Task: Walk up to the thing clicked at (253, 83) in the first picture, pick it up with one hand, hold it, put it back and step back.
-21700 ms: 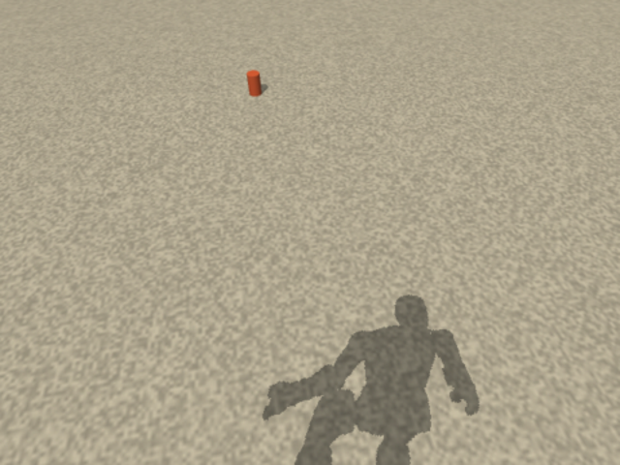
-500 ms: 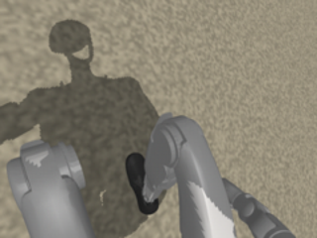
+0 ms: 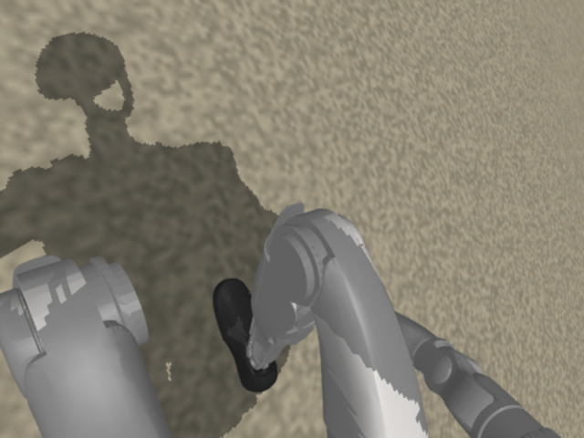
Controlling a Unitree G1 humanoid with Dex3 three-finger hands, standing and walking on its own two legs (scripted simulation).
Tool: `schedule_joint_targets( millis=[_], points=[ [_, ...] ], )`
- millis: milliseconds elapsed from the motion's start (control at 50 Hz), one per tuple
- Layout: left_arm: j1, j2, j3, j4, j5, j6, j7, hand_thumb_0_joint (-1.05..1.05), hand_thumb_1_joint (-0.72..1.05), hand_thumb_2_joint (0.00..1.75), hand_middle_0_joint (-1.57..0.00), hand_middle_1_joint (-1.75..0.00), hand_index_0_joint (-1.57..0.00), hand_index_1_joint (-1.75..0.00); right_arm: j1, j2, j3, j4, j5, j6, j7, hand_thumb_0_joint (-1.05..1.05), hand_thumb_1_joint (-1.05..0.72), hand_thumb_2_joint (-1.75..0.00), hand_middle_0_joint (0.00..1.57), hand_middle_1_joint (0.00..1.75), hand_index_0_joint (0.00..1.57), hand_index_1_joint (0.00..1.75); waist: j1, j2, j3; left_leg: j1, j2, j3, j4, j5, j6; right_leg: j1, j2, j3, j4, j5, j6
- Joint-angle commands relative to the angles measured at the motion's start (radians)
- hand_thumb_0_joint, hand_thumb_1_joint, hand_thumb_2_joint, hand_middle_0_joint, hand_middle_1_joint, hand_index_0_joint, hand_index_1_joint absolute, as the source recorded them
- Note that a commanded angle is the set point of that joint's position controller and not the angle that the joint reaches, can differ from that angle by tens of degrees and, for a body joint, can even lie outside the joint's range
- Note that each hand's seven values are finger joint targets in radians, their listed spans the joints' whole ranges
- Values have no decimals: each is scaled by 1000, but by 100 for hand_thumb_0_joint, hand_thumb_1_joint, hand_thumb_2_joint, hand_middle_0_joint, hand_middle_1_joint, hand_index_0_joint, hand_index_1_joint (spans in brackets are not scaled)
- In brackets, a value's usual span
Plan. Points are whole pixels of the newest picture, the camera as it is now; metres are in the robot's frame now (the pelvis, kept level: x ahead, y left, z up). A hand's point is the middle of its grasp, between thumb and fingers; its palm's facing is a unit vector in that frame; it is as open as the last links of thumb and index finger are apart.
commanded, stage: lower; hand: left
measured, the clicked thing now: out of the picture +0.42 +0.38 -0.20
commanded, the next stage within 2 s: loosen in 0.10 s
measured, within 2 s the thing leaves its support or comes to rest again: rests again in 0.56 s
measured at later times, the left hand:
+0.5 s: hand out of the picture +0.42 +0.38 -0.18, palm faces +0.62 -0.78 -0.01, open 10.8 cm
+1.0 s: hand out of the picture +0.42 +0.38 -0.18, palm faces +0.62 -0.78 -0.01, open 14.1 cm
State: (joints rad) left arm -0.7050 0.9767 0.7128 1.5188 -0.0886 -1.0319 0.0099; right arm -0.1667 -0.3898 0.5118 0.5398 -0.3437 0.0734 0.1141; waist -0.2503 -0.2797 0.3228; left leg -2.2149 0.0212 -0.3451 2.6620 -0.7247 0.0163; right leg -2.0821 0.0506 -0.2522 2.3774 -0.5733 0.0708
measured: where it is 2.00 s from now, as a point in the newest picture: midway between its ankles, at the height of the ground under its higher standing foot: (185, 396)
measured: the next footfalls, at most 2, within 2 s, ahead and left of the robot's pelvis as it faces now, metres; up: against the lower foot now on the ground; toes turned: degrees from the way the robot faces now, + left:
none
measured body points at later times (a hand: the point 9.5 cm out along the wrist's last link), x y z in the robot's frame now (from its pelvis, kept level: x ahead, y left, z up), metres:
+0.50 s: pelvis -0.01 +0.00 +0.00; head +0.23 +0.20 +0.32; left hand +0.38 +0.41 -0.18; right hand +0.17 -0.24 -0.03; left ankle +0.08 +0.12 -0.25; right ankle +0.15 -0.12 -0.25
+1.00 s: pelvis +0.00 +0.01 +0.00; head +0.23 +0.21 +0.32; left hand +0.38 +0.41 -0.18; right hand +0.17 -0.24 -0.02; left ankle +0.08 +0.12 -0.25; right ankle +0.15 -0.12 -0.25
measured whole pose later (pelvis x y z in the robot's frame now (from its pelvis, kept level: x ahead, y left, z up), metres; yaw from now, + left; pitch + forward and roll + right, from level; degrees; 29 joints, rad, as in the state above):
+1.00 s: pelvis +0.00 +0.01 +0.00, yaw -1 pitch +11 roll -19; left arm -0.70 1.00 0.69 1.53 -0.08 -1.06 0.04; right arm -0.18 -0.39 0.55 0.51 -0.36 0.08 0.11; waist -0.24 -0.31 0.34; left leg -2.20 0.03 -0.37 2.67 -0.73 0.03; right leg -2.05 0.06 -0.27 2.36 -0.56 0.07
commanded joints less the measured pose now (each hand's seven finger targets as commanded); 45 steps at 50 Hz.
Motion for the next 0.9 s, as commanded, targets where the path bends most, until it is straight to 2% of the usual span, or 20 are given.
schedule_joint_targets(
  millis=[0,100,180,200,260,280,300,340,380,420,460,540,560,580,600,640,700,760,800,880],
  points=[
    [-169,249,1,-140,-3,-87,2,0,26,122,-129,-135,-132,-135,50,-370,-111,-6,-3,9,-22,0,-89,-90,20,30,20,30,-95,587,-572,392,83,45,-363,160,-45,280,38,-92,-126,135,-68],
    [-155,259,11,-123,-10,-93,8,0,24,121,-127,-134,-130,-133,47,-373,-99,-14,-7,14,-22,0,-88,-90,20,30,20,30,-96,590,-570,382,82,43,-365,158,-45,299,44,-101,-130,134,-69],
    [-172,247,-8,-130,-2,-101,9,0,24,120,-128,-134,-130,-133,34,-382,-97,-18,-11,16,-24,0,-89,-90,20,30,20,30,-112,610,-544,425,93,18,-382,180,-55,262,38,-111,-113,146,-68],
    [-167,247,-7,-126,-2,-101,11,0,22,114,-128,-132,-132,-129,35,-382,-96,-17,-13,18,-24,0,-89,-89,20,30,20,30,-114,609,-545,426,92,19,-377,175,-54,267,41,-112,-116,145,-68],
    [-182,265,0,-139,-7,-105,15,0,7,91,-116,-115,-121,-111,34,-377,-88,-15,-15,17,-24,0,-90,-89,20,30,20,30,-115,603,-553,402,89,28,-365,173,-48,293,43,-111,-125,148,-65],
    [-166,265,8,-144,-9,-104,18,0,5,86,-113,-110,-117,-106,36,-378,-91,-17,-13,15,-25,0,-90,-89,20,30,20,30,-103,597,-553,410,90,30,-363,180,-47,290,43,-105,-126,153,-65],
    [-183,262,-2,-140,-9,-106,19,0,1,82,-111,-107,-116,-103,29,-376,-87,-21,-14,15,-25,0,-90,-89,20,30,20,30,-113,598,-536,395,89,29,-368,159,-46,285,42,-109,-129,136,-65],
    [-167,275,4,-133,-3,-105,21,0,-5,75,-107,-100,-111,-97,35,-379,-88,-19,-17,18,-25,0,-89,-89,20,30,20,30,-107,605,-554,410,90,28,-371,164,-49,287,46,-109,-127,136,-67],
    [-176,260,-13,-127,0,-102,20,0,-10,68,-103,-94,-107,-91,33,-381,-87,-17,-16,18,-26,0,-89,-89,20,30,20,30,-116,606,-534,408,93,18,-380,154,-50,274,44,-114,-122,131,-67],
    [-177,256,-21,-126,-3,-99,18,0,-21,64,-87,-80,-91,-79,24,-375,-87,-24,-13,16,-25,0,-90,-90,20,30,20,30,-113,584,-524,380,89,29,-372,122,-42,274,46,-110,-137,112,-66],
    [-164,254,-14,-120,-5,-95,19,0,-29,55,-79,-72,-82,-70,35,-375,-88,-19,-15,16,-26,0,-90,-89,20,30,20,30,-108,582,-541,384,88,32,-369,129,-43,289,49,-109,-139,118,-66],
    [-170,232,-31,-107,-5,-98,20,0,-32,44,-68,-59,-70,-57,30,-379,-85,-28,-13,15,-22,0,-90,-89,20,30,20,30,-116,585,-522,394,91,11,-388,130,-48,269,46,-123,-127,116,-67],
    [-144,237,-18,-100,-6,-94,21,0,-34,42,-67,-57,-68,-56,32,-381,-89,-26,-12,14,-23,0,-90,-89,20,30,20,30,-105,579,-531,409,93,9,-387,145,-49,270,46,-121,-122,126,-66],
    [-171,240,-34,-109,-5,-98,20,0,-35,40,-66,-55,-68,-54,22,-381,-87,-30,-10,15,-23,0,-90,-89,20,30,20,30,-112,579,-519,389,91,10,-386,123,-47,254,47,-120,-126,112,-68],
    [-170,238,-31,-107,-9,-99,19,0,-37,39,-65,-54,-67,-53,31,-382,-86,-26,-11,15,-22,0,-90,-89,20,30,20,30,-120,578,-525,390,90,13,-381,131,-44,272,48,-119,-129,122,-67],
    [-164,233,-32,-103,-10,-98,22,0,-38,37,-62,-50,-63,-49,25,-378,-86,-30,-9,15,-22,0,-90,-89,20,30,20,30,-110,567,-508,375,89,16,-382,118,-42,269,47,-118,-134,113,-66],
    [-173,247,-22,-112,-8,-104,24,0,-39,35,-58,-47,-59,-46,37,-379,-85,-23,-13,15,-22,0,-90,-89,20,30,20,30,-114,585,-542,408,91,15,-376,158,-47,286,48,-117,-130,140,-65],
    [-170,254,-22,-121,-5,-104,26,0,-39,31,-53,-41,-54,-41,27,-376,-85,-28,-13,15,-22,0,-90,-90,20,30,20,30,-106,579,-531,393,91,18,-376,147,-44,276,48,-115,-132,131,-67],
    [-181,252,-27,-117,-1,-105,27,0,-38,30,-48,-38,-49,-37,29,-376,-83,-28,-15,17,-22,0,-90,-90,20,30,20,30,-114,591,-520,389,89,20,-378,143,-44,278,48,-118,-133,127,-67],
    [-166,254,-20,-118,0,-101,28,0,-38,27,-44,-33,-44,-33,33,-375,-85,-24,-16,18,-22,0,-90,-90,20,30,20,30,-108,598,-546,410,91,21,-376,157,-47,284,50,-114,-131,135,-68]
  ],
)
